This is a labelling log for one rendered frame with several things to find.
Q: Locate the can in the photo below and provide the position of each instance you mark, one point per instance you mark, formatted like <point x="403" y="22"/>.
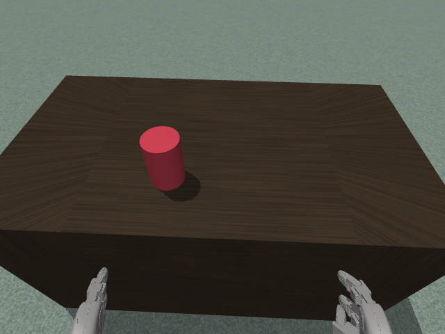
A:
<point x="161" y="148"/>

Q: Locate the right robot hand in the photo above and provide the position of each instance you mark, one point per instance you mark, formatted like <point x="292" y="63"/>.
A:
<point x="367" y="318"/>

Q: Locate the left robot hand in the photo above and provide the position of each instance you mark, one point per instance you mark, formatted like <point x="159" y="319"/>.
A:
<point x="90" y="316"/>

